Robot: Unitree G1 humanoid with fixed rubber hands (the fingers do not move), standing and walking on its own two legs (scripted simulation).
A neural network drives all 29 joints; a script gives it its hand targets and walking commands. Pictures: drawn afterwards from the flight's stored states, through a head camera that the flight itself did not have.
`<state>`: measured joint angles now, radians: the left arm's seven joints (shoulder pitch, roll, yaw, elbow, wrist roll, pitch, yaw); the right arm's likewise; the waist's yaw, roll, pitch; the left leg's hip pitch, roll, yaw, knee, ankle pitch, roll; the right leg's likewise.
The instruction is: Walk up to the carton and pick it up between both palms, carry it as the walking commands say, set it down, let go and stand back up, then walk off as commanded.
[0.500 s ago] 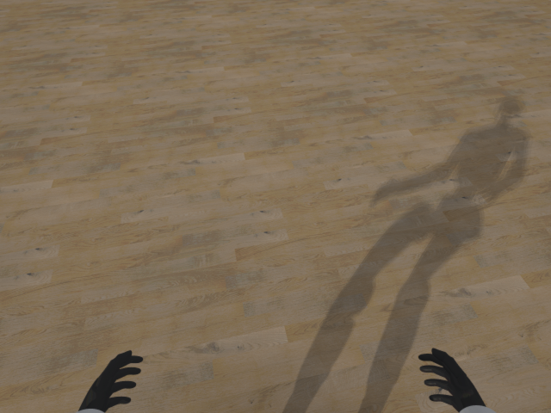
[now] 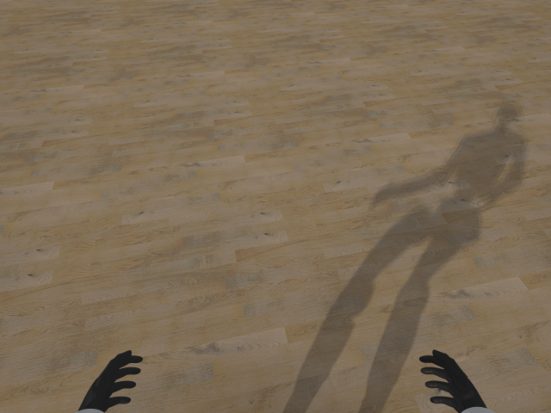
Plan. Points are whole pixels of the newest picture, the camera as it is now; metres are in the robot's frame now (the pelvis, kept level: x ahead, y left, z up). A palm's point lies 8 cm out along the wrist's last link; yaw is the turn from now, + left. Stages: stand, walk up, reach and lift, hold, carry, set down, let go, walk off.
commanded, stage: stand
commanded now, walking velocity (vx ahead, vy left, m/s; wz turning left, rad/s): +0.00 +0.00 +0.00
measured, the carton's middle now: out of the picture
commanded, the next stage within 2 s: walk up in 0.28 s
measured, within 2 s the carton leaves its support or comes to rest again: neither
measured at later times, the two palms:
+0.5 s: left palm out of the picture +0.13 +0.28 -0.07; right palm out of the picture +0.13 -0.26 -0.08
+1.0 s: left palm (174, 380) +0.18 +0.17 -0.07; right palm out of the picture -0.07 -0.41 -0.08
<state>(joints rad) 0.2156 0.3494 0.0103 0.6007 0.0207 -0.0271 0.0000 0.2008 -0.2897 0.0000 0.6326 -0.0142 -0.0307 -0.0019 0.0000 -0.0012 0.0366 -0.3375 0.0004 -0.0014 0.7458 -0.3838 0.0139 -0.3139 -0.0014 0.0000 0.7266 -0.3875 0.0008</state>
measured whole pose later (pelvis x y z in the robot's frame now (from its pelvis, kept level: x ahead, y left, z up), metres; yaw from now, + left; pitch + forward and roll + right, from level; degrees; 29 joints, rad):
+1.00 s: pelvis -0.05 -0.07 +0.00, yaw -22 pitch +0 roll +1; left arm 0.23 0.43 0.09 0.62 0.05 0.06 -0.13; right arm 0.23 -0.44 -0.01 0.74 -0.01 -0.05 -0.03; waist 0.01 -0.01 0.05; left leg -0.41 0.06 0.11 0.71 -0.30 0.02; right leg -0.46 0.08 0.02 0.72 -0.26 -0.06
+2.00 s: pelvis -0.15 -0.25 +0.00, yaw -61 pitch +0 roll +1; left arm 0.24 0.44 0.10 0.62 0.03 0.05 -0.15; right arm 0.28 -0.48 -0.02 0.76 -0.01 -0.11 -0.02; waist 0.01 -0.01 0.02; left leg -0.42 0.09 0.14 0.70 -0.27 0.03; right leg -0.47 0.08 0.06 0.79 -0.33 -0.03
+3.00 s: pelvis -0.23 -0.50 -0.01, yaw -92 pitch +1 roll +0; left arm 0.28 0.46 0.07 0.62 0.02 -0.01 -0.09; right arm 0.29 -0.48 -0.02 0.75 -0.02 -0.16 0.01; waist 0.00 -0.02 -0.01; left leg -0.42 0.15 0.16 0.78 -0.36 -0.02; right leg -0.50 0.04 0.06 0.98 -0.42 -0.03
